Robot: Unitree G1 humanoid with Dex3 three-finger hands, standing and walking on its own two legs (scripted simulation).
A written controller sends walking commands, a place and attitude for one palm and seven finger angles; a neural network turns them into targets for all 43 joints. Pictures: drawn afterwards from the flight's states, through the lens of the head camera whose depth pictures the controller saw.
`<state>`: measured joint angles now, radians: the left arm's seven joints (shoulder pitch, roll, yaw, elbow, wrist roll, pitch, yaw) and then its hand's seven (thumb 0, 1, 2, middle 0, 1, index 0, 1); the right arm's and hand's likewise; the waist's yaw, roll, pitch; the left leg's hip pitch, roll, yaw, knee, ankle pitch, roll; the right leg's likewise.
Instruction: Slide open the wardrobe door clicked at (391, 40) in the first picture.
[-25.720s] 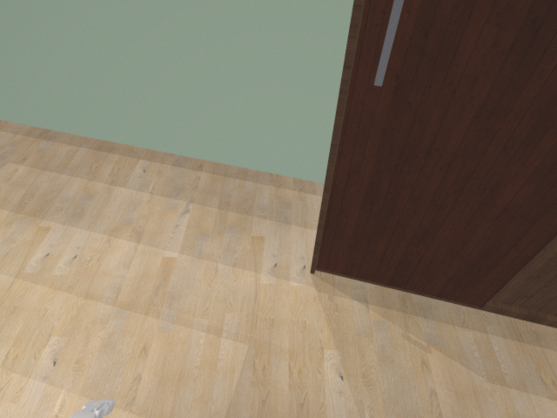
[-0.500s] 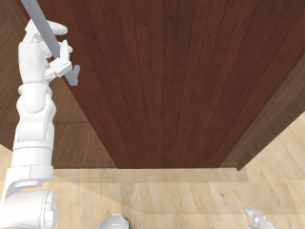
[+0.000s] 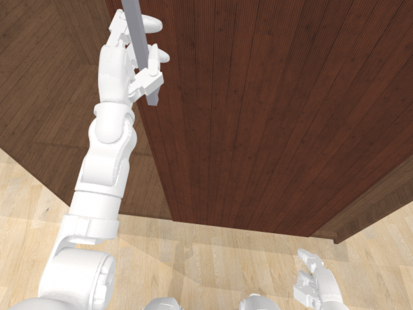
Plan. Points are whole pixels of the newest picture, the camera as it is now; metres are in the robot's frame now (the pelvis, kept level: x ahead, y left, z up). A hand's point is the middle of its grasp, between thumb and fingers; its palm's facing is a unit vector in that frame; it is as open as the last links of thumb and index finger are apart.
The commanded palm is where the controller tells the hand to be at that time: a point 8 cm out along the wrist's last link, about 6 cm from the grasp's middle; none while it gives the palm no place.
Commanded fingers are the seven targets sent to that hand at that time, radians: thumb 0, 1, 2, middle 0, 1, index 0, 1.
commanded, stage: stop walking and hold the door there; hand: left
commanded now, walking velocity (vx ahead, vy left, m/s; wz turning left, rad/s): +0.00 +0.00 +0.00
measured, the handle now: (141, 28) +0.46 +0.15 +0.26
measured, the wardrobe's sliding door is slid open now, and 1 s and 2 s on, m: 0.48 0.48 0.48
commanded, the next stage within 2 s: loosen the grip on the handle in 0.62 s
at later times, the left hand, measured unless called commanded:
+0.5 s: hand (161, 75) +0.41 +0.12 +0.22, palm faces +0.16 -0.98 -0.10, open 6.1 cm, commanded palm +0.39 +0.13 +0.19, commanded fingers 0.00 0.90 0.90 -0.45 -1.40 -0.45 -1.40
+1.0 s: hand (150, 75) +0.41 +0.14 +0.22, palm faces +0.24 -0.97 -0.08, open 11.0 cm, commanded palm +0.38 +0.17 +0.20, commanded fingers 0.00 -0.55 0.20 -0.38 -1.32 -0.38 -1.32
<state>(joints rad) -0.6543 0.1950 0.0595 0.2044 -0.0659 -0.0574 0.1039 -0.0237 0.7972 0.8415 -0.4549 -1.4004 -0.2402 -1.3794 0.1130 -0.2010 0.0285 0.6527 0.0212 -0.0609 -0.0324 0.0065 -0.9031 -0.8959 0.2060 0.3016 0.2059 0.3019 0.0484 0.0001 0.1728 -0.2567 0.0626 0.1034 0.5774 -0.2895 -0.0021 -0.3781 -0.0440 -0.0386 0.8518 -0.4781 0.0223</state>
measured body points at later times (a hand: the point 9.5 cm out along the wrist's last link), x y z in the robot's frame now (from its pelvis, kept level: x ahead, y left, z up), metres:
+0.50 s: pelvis +0.01 -0.02 +0.00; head +0.04 -0.02 +0.45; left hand +0.40 +0.17 +0.22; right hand +0.18 -0.25 -0.10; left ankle +0.00 +0.11 -0.73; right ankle +0.01 -0.14 -0.73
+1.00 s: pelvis -0.03 -0.02 +0.00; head -0.03 -0.03 +0.45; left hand +0.39 +0.19 +0.23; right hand +0.10 -0.27 -0.09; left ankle +0.00 +0.11 -0.73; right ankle +0.01 -0.15 -0.73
